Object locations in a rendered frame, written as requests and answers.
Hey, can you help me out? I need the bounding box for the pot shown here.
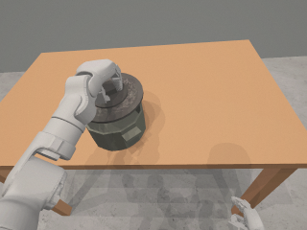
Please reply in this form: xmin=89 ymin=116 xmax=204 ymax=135
xmin=86 ymin=103 xmax=146 ymax=151

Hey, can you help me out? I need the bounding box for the knob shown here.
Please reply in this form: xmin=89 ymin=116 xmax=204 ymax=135
xmin=102 ymin=80 xmax=117 ymax=96

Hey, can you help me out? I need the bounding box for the left robot forearm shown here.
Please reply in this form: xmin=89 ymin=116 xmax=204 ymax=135
xmin=2 ymin=69 xmax=103 ymax=196

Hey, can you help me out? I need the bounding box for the lid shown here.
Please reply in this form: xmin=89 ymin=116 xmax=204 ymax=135
xmin=90 ymin=73 xmax=144 ymax=124

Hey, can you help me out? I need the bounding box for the left robot hand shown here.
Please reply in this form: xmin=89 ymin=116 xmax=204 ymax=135
xmin=76 ymin=58 xmax=123 ymax=104

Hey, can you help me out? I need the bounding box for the table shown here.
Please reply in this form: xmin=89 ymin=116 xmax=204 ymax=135
xmin=0 ymin=39 xmax=307 ymax=217

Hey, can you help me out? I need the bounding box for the right robot hand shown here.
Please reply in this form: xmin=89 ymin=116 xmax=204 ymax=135
xmin=228 ymin=196 xmax=266 ymax=230

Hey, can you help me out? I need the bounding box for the robot left upper arm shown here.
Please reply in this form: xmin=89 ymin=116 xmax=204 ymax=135
xmin=0 ymin=155 xmax=68 ymax=230

